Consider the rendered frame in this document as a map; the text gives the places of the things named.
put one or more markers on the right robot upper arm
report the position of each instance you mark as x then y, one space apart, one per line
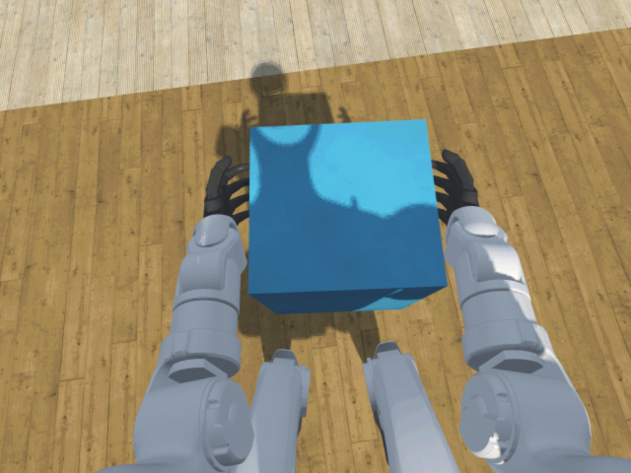
528 423

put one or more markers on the robot right hand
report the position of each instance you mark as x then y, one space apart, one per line
459 185

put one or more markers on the left robot upper arm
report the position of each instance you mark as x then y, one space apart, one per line
200 426

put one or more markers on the robot left hand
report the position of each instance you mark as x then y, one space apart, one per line
218 193

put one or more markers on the right robot foot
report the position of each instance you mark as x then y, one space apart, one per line
376 415

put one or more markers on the robot right forearm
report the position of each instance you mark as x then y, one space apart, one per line
500 327

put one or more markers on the robot left forearm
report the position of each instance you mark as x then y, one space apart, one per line
203 337

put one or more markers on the left robot thigh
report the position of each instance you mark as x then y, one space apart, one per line
280 399

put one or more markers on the carton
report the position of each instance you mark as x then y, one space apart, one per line
343 217

